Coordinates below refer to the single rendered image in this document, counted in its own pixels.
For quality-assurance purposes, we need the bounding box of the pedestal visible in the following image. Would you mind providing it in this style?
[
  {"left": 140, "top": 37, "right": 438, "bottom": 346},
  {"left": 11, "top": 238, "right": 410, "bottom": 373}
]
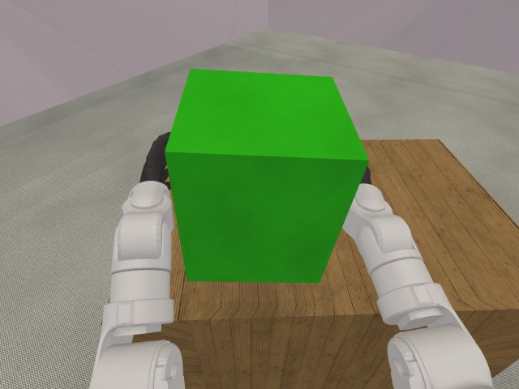
[{"left": 101, "top": 139, "right": 519, "bottom": 389}]

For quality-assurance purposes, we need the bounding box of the right robot hand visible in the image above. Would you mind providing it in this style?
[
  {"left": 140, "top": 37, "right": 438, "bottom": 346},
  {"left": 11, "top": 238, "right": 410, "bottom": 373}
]
[{"left": 360, "top": 166, "right": 371, "bottom": 185}]

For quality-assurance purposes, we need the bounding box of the robot right upper arm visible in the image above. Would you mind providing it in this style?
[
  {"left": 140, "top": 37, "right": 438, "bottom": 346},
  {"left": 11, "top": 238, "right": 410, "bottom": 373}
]
[{"left": 388, "top": 323, "right": 495, "bottom": 389}]

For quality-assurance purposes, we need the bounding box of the robot left upper arm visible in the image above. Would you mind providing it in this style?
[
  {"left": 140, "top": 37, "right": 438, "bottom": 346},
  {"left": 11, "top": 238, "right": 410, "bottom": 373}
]
[{"left": 92, "top": 340, "right": 185, "bottom": 389}]

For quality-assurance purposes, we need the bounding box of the left robot hand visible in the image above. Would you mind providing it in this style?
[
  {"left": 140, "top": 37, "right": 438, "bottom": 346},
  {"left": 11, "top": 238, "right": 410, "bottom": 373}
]
[{"left": 139, "top": 132, "right": 171, "bottom": 190}]

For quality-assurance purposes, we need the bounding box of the carton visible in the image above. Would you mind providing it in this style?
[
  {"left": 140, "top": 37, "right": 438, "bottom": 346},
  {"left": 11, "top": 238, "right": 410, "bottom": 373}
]
[{"left": 165, "top": 69, "right": 369, "bottom": 283}]

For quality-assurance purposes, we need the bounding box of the robot left forearm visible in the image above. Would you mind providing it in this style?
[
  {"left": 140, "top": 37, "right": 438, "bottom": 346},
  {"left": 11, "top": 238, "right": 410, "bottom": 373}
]
[{"left": 89, "top": 181, "right": 174, "bottom": 389}]

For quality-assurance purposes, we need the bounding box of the robot right forearm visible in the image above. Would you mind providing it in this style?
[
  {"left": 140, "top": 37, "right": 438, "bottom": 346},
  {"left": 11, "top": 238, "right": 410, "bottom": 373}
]
[{"left": 342, "top": 183, "right": 492, "bottom": 384}]

